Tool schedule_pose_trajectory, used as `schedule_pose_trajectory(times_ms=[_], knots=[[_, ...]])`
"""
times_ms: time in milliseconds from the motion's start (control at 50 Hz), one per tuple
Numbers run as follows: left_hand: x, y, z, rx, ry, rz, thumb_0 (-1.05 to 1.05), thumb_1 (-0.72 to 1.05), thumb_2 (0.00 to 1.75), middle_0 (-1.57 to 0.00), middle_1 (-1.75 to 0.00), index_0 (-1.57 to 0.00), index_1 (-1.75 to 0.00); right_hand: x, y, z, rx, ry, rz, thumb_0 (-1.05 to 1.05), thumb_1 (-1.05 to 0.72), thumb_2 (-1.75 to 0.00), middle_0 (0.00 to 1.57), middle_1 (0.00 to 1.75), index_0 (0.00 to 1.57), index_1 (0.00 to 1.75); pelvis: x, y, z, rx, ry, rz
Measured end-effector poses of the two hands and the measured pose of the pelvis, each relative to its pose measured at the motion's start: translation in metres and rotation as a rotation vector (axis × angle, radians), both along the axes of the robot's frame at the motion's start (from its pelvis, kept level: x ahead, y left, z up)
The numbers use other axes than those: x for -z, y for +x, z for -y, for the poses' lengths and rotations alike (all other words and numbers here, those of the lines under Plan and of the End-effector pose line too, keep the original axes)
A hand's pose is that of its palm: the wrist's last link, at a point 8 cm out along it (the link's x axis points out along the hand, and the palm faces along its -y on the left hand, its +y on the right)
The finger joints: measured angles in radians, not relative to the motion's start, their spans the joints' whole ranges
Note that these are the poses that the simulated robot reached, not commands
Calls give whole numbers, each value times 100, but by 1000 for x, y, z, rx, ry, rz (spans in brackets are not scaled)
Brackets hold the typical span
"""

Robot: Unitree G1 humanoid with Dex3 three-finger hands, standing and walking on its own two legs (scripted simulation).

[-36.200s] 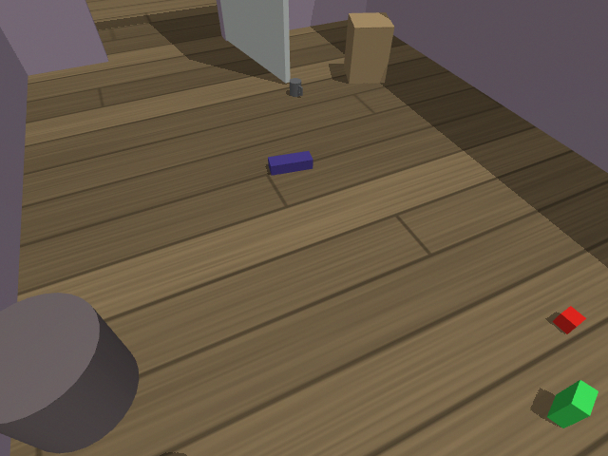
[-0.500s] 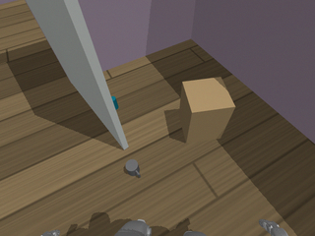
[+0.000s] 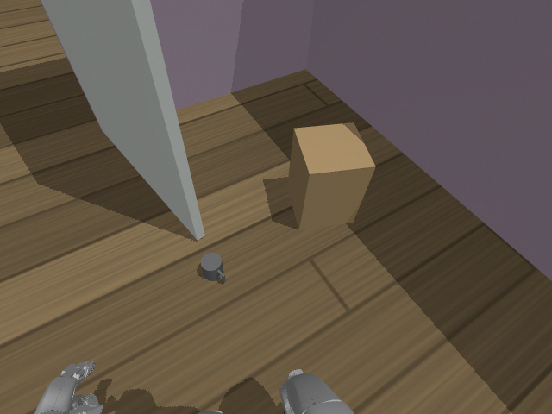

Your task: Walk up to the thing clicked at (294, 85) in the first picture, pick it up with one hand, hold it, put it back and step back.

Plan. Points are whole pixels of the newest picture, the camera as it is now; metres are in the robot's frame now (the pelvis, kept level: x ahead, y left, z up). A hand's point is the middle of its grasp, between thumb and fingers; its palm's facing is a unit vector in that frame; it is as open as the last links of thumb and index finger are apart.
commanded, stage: step back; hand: left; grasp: from above
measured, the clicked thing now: (215, 269) +0.69 +0.17 -0.73
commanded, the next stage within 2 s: none
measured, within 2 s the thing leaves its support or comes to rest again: neither
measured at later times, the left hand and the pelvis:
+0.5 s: hand out of the picture -0.11 +0.13 -0.13, palm faces +0.10 -0.89 -0.45, open 7.4 cm; pelvis -0.20 -0.13 -0.01, yaw +6 degrees
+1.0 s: hand out of the picture -0.41 +0.15 -0.13, palm faces +0.11 -0.86 -0.50, open 7.4 cm; pelvis -0.41 -0.16 +0.00, yaw +4 degrees
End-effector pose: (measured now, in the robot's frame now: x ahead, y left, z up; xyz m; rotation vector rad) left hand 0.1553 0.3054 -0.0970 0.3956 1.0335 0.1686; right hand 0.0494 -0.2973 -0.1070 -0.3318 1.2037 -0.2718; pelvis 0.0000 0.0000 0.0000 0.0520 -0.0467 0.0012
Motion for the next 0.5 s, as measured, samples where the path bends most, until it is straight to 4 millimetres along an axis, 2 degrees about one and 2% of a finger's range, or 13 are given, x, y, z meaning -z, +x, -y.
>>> schedule_pose_trajectory(times_ms=[60,120,160,220,260,320,380,500], knots=[[-17,-16,14,2,18,48,1,90,89,-20,-30,-20,-30,-8,-33,11,0,23,-60,0,-90,-90,21,30,21,30,-14,-30,23,7,24,-2],[-30,-49,32,21,41,20,1,90,89,-20,-30,-20,-30,-5,-49,39,7,19,-33,0,-90,-90,21,30,21,30,-17,-53,39,25,-13,-3],[-32,-75,41,26,75,4,0,90,89,-20,-30,-20,-30,6,-52,63,18,16,22,1,-90,-90,21,30,21,30,-7,-65,52,46,-3,-11],[-22,-115,54,-8,132,-4,0,90,89,-20,-30,-20,-30,30,-57,100,28,12,106,0,-90,-90,21,30,21,30,17,-89,75,42,1,0],[-19,-144,70,-39,129,-9,1,90,89,-20,-30,-20,-30,40,-66,115,24,10,126,0,-90,-90,21,30,20,30,24,-106,84,-2,-22,29],[-18,-186,96,-73,101,-7,1,90,89,-20,-30,-20,-30,47,-87,125,1,30,98,0,-91,-90,20,30,20,30,22,-126,97,-10,0,33],[-17,-220,115,-117,70,-19,1,90,89,-21,-30,-21,-30,47,-117,130,-35,56,41,0,-91,-90,20,30,20,30,16,-146,110,-36,5,17],[-8,-284,135,-184,60,-40,1,89,89,-21,-30,-21,-30,50,-189,145,-120,60,-134,0,-91,-90,20,30,20,30,14,-197,133,-99,-3,-13]])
